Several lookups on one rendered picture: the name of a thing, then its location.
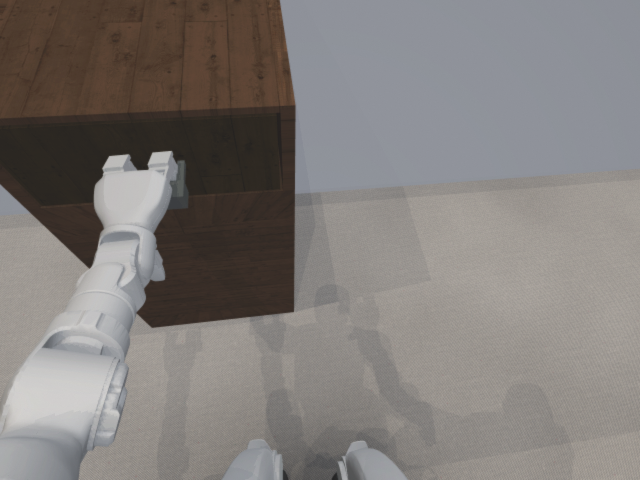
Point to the left robot thigh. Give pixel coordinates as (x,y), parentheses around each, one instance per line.
(255,464)

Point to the handle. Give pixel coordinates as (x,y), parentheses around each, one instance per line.
(180,194)

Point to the drawer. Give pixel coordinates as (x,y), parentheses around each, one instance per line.
(60,163)

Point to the cabinet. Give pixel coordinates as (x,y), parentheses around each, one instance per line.
(226,256)

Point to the robot left shin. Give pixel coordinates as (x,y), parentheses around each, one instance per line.
(258,443)

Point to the left robot upper arm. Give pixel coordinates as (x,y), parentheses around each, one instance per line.
(65,404)

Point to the left robot hand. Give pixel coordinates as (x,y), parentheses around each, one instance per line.
(125,195)

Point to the robot left forearm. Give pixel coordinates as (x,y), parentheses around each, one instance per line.
(100,313)

